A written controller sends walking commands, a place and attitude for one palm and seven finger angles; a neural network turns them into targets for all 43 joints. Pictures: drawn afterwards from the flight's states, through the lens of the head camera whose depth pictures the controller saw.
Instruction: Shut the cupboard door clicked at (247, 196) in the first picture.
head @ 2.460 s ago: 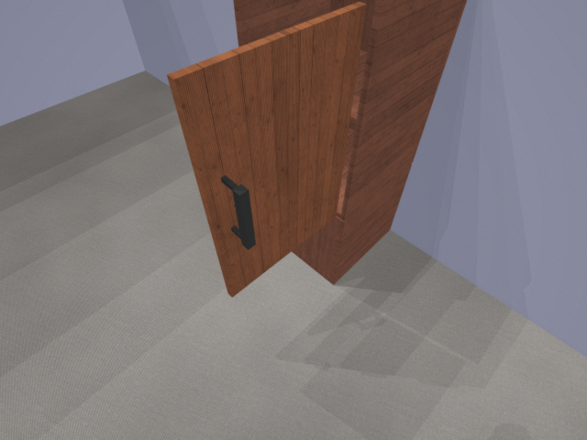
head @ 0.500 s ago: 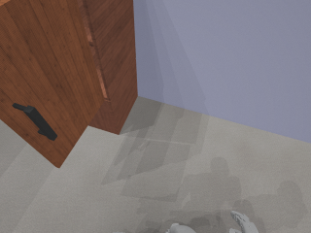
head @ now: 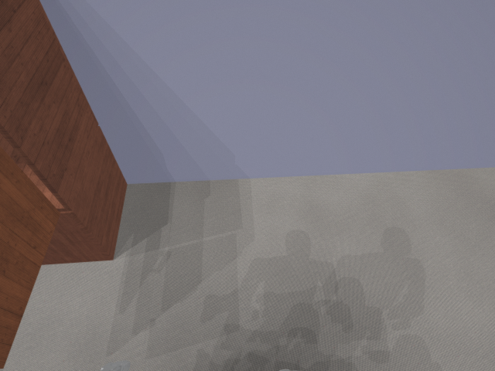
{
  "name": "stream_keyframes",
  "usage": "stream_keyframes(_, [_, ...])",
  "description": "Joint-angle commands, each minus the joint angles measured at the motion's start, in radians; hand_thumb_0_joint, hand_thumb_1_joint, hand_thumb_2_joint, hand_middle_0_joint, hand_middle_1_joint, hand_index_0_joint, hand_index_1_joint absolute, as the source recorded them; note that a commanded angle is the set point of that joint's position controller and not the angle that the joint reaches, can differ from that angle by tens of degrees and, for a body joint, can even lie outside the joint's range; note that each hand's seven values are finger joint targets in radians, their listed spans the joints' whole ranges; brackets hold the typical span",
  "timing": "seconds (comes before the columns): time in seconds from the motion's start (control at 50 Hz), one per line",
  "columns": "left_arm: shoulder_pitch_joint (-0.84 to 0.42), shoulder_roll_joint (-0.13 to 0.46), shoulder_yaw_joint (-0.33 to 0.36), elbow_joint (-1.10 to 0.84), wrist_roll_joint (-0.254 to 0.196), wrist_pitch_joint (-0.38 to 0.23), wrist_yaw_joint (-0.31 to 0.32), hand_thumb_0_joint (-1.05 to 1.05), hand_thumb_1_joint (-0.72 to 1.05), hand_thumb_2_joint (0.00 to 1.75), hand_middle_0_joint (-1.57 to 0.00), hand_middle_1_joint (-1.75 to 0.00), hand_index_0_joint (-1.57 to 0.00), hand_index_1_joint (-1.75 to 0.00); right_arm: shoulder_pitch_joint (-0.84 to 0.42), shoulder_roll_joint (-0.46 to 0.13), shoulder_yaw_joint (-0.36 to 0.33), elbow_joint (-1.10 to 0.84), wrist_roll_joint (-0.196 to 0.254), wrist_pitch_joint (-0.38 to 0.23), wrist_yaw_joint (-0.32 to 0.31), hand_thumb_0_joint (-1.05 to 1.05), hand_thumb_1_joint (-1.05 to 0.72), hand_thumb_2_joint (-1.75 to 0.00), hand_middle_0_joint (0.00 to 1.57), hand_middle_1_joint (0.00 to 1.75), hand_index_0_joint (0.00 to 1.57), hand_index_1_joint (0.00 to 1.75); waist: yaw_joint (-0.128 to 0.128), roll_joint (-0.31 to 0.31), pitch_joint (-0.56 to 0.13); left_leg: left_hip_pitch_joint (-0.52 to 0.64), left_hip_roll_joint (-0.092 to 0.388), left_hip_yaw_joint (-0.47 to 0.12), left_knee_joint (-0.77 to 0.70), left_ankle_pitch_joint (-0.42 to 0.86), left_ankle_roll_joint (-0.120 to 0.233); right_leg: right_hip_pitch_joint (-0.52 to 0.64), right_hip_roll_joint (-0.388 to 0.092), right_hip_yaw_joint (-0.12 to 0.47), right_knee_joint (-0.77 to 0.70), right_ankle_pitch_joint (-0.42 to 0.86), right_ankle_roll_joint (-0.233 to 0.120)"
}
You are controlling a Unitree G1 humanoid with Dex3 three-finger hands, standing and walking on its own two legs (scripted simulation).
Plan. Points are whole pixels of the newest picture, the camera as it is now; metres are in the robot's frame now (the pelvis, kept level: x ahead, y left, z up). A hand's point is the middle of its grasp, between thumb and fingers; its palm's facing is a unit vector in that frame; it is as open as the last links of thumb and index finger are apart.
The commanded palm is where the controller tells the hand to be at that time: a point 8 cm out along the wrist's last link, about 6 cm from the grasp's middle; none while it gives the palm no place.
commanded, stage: walk to a spot facing it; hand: left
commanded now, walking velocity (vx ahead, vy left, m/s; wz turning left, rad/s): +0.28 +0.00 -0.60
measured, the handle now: out of the picture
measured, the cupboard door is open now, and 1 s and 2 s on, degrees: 88 88 88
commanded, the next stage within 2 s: turn to face it in 1.08 s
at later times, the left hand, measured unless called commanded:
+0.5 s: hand (222, 287) +0.29 +0.06 -0.15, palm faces -0.32 -0.92 -0.21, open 7.4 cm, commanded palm none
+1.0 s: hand (265, 199) +0.51 -0.03 -0.15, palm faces -0.46 -0.87 -0.19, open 7.4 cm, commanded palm none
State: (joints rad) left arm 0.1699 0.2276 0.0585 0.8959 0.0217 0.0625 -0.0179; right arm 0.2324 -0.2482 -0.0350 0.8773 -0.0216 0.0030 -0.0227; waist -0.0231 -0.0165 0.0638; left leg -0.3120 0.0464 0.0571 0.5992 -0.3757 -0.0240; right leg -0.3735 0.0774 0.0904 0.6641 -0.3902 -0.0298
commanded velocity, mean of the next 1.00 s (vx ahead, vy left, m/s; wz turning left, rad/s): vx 0.34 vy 0.00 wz -0.42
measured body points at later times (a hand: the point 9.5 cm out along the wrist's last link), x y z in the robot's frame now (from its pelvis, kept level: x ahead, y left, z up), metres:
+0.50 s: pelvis +0.14 -0.09 +0.01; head +0.19 -0.11 +0.45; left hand +0.31 +0.11 -0.14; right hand +0.07 -0.33 -0.15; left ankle +0.17 +0.07 -0.66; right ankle +0.11 -0.17 -0.73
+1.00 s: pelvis +0.35 -0.16 +0.02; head +0.38 -0.18 +0.46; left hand +0.53 +0.02 -0.13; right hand +0.24 -0.38 -0.13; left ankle +0.37 -0.02 -0.73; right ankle +0.35 -0.31 -0.68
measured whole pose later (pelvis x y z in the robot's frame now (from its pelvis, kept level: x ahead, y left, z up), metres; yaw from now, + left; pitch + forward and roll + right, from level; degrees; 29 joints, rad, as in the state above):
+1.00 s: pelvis +0.35 -0.16 +0.02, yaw -29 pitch +2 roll +0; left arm 0.18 0.20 0.07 0.98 0.03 0.00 -0.05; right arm 0.31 -0.19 -0.04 1.01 -0.04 -0.06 -0.01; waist 0.00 -0.01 0.05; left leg -0.11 0.09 0.20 0.38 -0.27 -0.03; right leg -0.53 -0.09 -0.08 0.82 -0.25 -0.01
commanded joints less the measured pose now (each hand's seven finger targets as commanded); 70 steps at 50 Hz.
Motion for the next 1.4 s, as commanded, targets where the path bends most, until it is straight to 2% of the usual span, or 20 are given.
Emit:
stream_keyframes(0.0, [-0.192, 0.108, 0.050, -0.168, 0.014, -0.052, -0.036, 0.00, 0.90, 0.90, -0.20, -0.30, -0.20, -0.30, 0.209, -0.227, -0.054, -0.004, -0.026, -0.042, -0.016, 0.00, -0.90, -0.90, 0.20, 0.30, 0.20, 0.30, -0.067, 0.137, 0.018, 0.163, 0.462, -0.577, -0.499, -0.372, 0.210, -0.380, -0.088, -0.023, 0.462, -0.123, 0.020])
stream_keyframes(0.1, [-0.146, 0.023, 0.023, -0.111, 0.010, -0.053, -0.059, 0.00, 0.90, 0.90, -0.20, -0.30, -0.20, -0.30, 0.199, -0.109, -0.019, 0.031, -0.017, -0.068, -0.016, 0.00, -0.90, -0.90, 0.20, 0.30, 0.20, 0.30, -0.021, 0.193, -0.025, 0.277, 0.267, -0.042, -0.350, 0.293, 0.110, -0.351, -0.145, -0.134, 0.424, 0.089, 0.050])
stream_keyframes(0.2, [-0.227, 0.007, 0.011, -0.118, 0.005, -0.060, -0.061, 0.00, 0.90, 0.90, -0.20, -0.30, -0.20, -0.30, 0.263, -0.125, -0.033, 0.069, -0.023, -0.060, -0.006, 0.00, -0.90, -0.90, 0.20, 0.30, 0.20, 0.30, -0.059, 0.205, -0.027, 0.268, 0.290, 0.103, -0.296, 0.422, 0.095, -0.160, -0.112, -0.237, 0.086, 0.064, 0.030])
stream_keyframes(0.26, [-0.092, 0.050, 0.027, -0.072, 0.008, -0.069, -0.056, 0.00, 0.90, 0.90, -0.20, -0.30, -0.20, -0.30, 0.217, -0.144, -0.038, 0.063, -0.014, -0.052, -0.001, 0.00, -0.90, -0.90, 0.20, 0.30, 0.20, 0.30, 0.024, 0.171, -0.071, 0.179, 0.281, 0.171, -0.086, 0.547, 0.061, 0.131, -0.055, -0.284, -0.060, 0.085, -0.012])
stream_keyframes(0.28, [0.093, 0.107, 0.046, -0.012, 0.009, -0.080, -0.047, 0.00, 0.90, 0.90, -0.20, -0.30, -0.20, -0.30, 0.176, -0.140, -0.035, 0.048, -0.003, -0.054, 0.006, 0.00, -0.90, -0.90, 0.20, 0.30, 0.20, 0.30, 0.116, 0.086, -0.150, 0.017, 0.237, 0.218, 0.138, 0.549, 0.023, 0.436, -0.070, -0.238, -0.118, 0.125, -0.051])
stream_keyframes(0.3, [0.285, 0.250, 0.087, 0.039, 0.011, -0.093, -0.027, 0.00, 0.90, 0.90, -0.20, -0.30, -0.20, -0.30, 0.125, -0.063, -0.018, -0.003, 0.021, -0.057, 0.018, 0.00, -0.90, -0.90, 0.20, 0.30, 0.20, 0.30, 0.199, -0.247, -0.274, -0.314, 0.107, 0.252, 0.494, 0.056, -0.028, 0.741, -0.369, 0.193, -0.222, 0.120, -0.159])
stream_keyframes(0.32, [0.341, 0.307, 0.095, 0.060, -0.017, -0.087, -0.008, 0.00, 0.90, 0.90, -0.20, -0.30, -0.20, -0.30, 0.021, -0.064, -0.020, -0.058, 0.021, -0.056, 0.011, 0.00, -0.90, -0.90, 0.20, 0.30, 0.20, 0.30, 0.210, -0.246, -0.254, -0.455, 0.051, 0.088, 0.701, -0.268, -0.035, 0.693, -0.525, 0.471, -0.344, 0.322, -0.238])
stream_keyframes(0.42, [0.026, 0.141, 0.044, -0.010, 0.005, -0.105, 0.019, 0.00, 0.90, 0.90, -0.20, -0.30, -0.20, -0.30, 0.047, -0.023, -0.033, 0.022, -0.006, -0.023, 0.017, 0.00, -0.90, -0.90, 0.20, 0.30, 0.20, 0.30, 0.013, -0.104, -0.065, -0.244, 0.126, -0.024, 0.508, 0.005, -0.045, 0.155, -0.337, 0.124, -0.414, 0.234, -0.174])
stream_keyframes(0.6, [0.111, 0.143, 0.050, 0.057, -0.001, -0.127, 0.005, 0.00, 0.90, 0.90, -0.20, -0.30, -0.20, -0.30, -0.101, -0.013, -0.035, -0.029, -0.001, -0.050, 0.037, 0.00, -0.90, -0.90, 0.20, 0.30, 0.20, 0.30, 0.039, -0.082, -0.022, -0.155, 0.036, 0.015, 0.076, 0.148, -0.027, 0.237, -0.296, 0.112, -0.393, 0.274, -0.162])
stream_keyframes(0.66, [0.086, 0.117, 0.047, 0.057, -0.008, -0.125, 0.010, 0.00, 0.90, 0.90, -0.20, -0.30, -0.20, -0.30, 0.062, -0.065, -0.044, 0.031, -0.008, -0.072, 0.021, 0.00, -0.90, -0.90, 0.20, 0.30, 0.20, 0.30, -0.052, 0.026, -0.080, 0.206, 0.023, 0.014, -0.131, 0.202, 0.003, 0.109, -0.219, 0.048, -0.161, 0.383, -0.105])
stream_keyframes(0.7, [0.119, 0.037, 0.023, 0.021, -0.017, -0.128, -0.007, 0.00, 0.90, 0.90, -0.20, -0.30, -0.20, -0.30, 0.317, -0.237, -0.076, 0.087, -0.032, -0.074, 0.002, 0.00, -0.90, -0.90, 0.20, 0.30, 0.20, 0.30, -0.122, 0.353, -0.246, 0.552, 0.459, -0.544, -0.307, 0.083, 0.202, -0.256, -0.011, -0.129, 0.453, -0.181, -0.013])
stream_keyframes(0.72, [0.056, 0.059, 0.021, 0.005, -0.004, -0.130, -0.005, 0.00, 0.90, 0.90, -0.20, -0.30, -0.20, -0.30, 0.283, -0.209, -0.068, 0.076, -0.024, -0.061, 0.001, 0.00, -0.90, -0.90, 0.20, 0.30, 0.20, 0.30, -0.115, 0.232, -0.182, 0.454, 0.482, -0.573, -0.322, 0.019, 0.236, -0.321, -0.078, -0.060, 0.593, -0.178, -0.021])
stream_keyframes(0.86, [0.024, -0.010, 0.017, 0.024, 0.012, -0.085, -0.038, 0.00, 0.90, 0.90, -0.20, -0.30, -0.20, -0.30, 0.121, -0.073, -0.031, 0.080, -0.013, -0.091, 0.001, 0.00, -0.90, -0.90, 0.20, 0.30, 0.20, 0.30, 0.009, 0.169, -0.050, 0.166, 0.276, -0.018, -0.397, 0.268, 0.123, -0.217, -0.186, -0.122, 0.362, 0.118, 0.025])
stream_keyframes(0.98, [-0.081, -0.003, 0.017, -0.003, 0.013, -0.081, -0.042, 0.00, 0.90, 0.90, -0.20, -0.30, -0.20, -0.30, 0.157, -0.099, -0.040, 0.107, -0.019, -0.067, 0.011, 0.00, -0.90, -0.90, 0.20, 0.30, 0.20, 0.30, -0.011, 0.146, 0.006, 0.131, 0.276, 0.080, -0.369, 0.210, 0.112, -0.052, -0.140, -0.226, 0.031, 0.176, 0.020])
stream_keyframes(1.04, [0.098, 0.059, 0.035, 0.050, 0.014, -0.093, -0.034, 0.00, 0.90, 0.90, -0.20, -0.30, -0.20, -0.30, 0.124, -0.103, -0.035, 0.106, -0.011, -0.057, 0.012, 0.00, -0.90, -0.90, 0.20, 0.30, 0.20, 0.30, 0.093, 0.071, -0.082, 0.073, 0.215, 0.157, -0.075, 0.371, 0.057, 0.277, -0.088, -0.243, -0.106, 0.182, -0.018])
stream_keyframes(1.06, [0.258, 0.145, 0.056, 0.096, 0.017, -0.107, -0.022, 0.00, 0.90, 0.90, -0.20, -0.30, -0.20, -0.30, 0.101, -0.076, -0.027, 0.088, 0.004, -0.060, 0.021, 0.00, -0.90, -0.90, 0.20, 0.30, 0.20, 0.30, 0.169, -0.082, -0.170, -0.121, 0.136, 0.223, 0.209, 0.309, 0.015, 0.536, -0.234, -0.045, -0.168, 0.119, -0.089])
stream_keyframes(1.08, [0.382, 0.267, 0.085, 0.127, 0.005, -0.111, -0.006, 0.00, 0.90, 0.90, -0.20, -0.30, -0.20, -0.30, 0.079, -0.020, -0.018, 0.042, 0.019, -0.064, 0.021, 0.00, -0.90, -0.90, 0.20, 0.30, 0.20, 0.30, 0.201, -0.343, -0.250, -0.369, -0.002, 0.183, 0.540, -0.250, -0.026, 0.702, -0.516, 0.400, -0.324, 0.217, -0.220])
stream_keyframes(1.12, [0.255, 0.205, 0.066, 0.100, -0.012, -0.104, 0.021, 0.00, 0.90, 0.90, -0.20, -0.30, -0.20, -0.30, -0.017, -0.056, -0.034, 0.041, 0.013, -0.058, 0.014, 0.00, -0.90, -0.90, 0.20, 0.30, 0.20, 0.30, 0.149, -0.167, -0.142, -0.432, 0.088, -0.022, 0.696, -0.139, -0.014, 0.507, -0.501, 0.361, -0.385, 0.237, -0.239])
stream_keyframes(1.2, [0.060, 0.077, 0.014, 0.067, -0.003, -0.127, 0.029, 0.00, 0.90, 0.90, -0.20, -0.30, -0.20, -0.30, 0.121, 0.023, -0.013, 0.136, 0.000, -0.019, 0.016, 0.00, -0.90, -0.90, 0.20, 0.30, 0.20, 0.30, -0.003, -0.107, -0.086, -0.176, 0.108, -0.010, 0.429, 0.009, -0.033, 0.189, -0.370, -0.026, -0.398, 0.551, -0.158])
stream_keyframes(1.38, [0.063, 0.075, 0.013, 0.117, -0.011, -0.117, 0.044, 0.00, 0.90, 0.90, -0.20, -0.30, -0.20, -0.30, 0.053, 0.045, -0.004, 0.130, 0.004, -0.010, 0.024, 0.00, -0.90, -0.90, 0.20, 0.30, 0.20, 0.30, 0.003, -0.091, -0.041, -0.087, 0.038, 0.052, 0.051, 0.182, -0.008, 0.296, -0.363, -0.203, -0.269, 0.750, -0.084])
